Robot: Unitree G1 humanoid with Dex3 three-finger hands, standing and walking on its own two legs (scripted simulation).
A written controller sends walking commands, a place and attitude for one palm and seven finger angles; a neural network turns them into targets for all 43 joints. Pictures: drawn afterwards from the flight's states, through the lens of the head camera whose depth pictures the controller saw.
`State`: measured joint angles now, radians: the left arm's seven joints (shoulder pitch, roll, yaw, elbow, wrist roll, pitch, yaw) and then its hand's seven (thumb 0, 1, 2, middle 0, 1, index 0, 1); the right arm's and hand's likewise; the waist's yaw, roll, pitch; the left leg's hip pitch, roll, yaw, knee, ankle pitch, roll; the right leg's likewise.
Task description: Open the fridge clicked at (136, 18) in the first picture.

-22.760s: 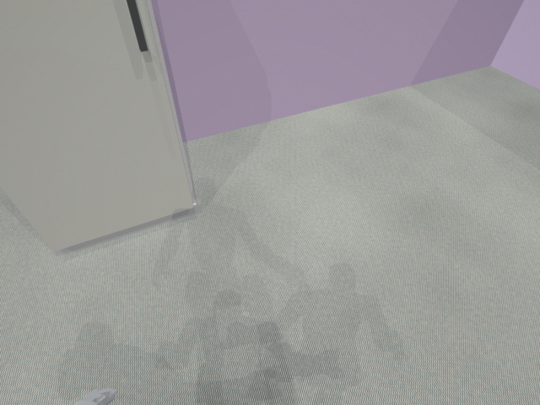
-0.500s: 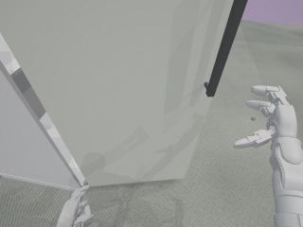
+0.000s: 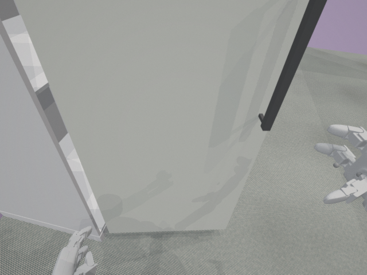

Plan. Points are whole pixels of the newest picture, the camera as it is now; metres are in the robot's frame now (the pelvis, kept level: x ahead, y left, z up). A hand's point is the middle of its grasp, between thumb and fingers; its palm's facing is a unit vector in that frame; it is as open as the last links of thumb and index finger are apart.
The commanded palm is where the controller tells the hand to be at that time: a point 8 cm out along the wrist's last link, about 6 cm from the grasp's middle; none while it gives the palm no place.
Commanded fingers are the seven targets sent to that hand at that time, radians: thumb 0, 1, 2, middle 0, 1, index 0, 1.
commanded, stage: draw the hand back to the body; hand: right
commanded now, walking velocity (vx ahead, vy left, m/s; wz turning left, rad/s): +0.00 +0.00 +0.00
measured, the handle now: (287, 62) +0.51 -0.19 +0.27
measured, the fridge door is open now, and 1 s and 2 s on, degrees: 74 74 74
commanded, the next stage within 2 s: step back with the hand held close in 1.32 s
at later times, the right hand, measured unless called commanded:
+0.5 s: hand (359, 199) +0.24 -0.29 +0.14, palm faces +0.42 +0.87 -0.24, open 13.1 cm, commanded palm +0.19 -0.32 +0.17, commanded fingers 0.00 -0.14 -0.53 0.23 0.75 0.23 0.75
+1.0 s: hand out of the picture +0.20 -0.28 +0.16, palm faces +0.47 +0.80 -0.37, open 8.3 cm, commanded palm +0.16 -0.31 +0.18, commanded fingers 0.00 -0.90 -0.90 0.20 0.30 0.20 0.30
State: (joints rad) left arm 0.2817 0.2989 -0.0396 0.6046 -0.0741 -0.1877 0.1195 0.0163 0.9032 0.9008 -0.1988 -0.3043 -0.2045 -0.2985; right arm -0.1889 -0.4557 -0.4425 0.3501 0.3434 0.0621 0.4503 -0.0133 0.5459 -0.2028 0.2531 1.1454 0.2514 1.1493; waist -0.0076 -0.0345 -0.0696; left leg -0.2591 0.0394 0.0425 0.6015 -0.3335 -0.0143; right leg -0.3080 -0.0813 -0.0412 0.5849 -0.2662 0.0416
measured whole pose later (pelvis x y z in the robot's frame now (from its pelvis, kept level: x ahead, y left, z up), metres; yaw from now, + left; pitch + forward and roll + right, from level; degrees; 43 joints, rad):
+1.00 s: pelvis +0.02 -0.01 +0.01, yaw +0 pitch -5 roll +0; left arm 0.20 0.23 -0.03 0.66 0.02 -0.16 0.10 0.02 0.90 0.90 -0.20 -0.30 -0.21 -0.30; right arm 0.45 -0.33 -0.35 -0.36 0.07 -0.06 -0.09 0.01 -0.69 -0.80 0.22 0.42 0.21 0.42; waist -0.08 -0.03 0.01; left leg -0.06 0.05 0.04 0.42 -0.28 -0.03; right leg -0.12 -0.06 -0.05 0.43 -0.23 0.03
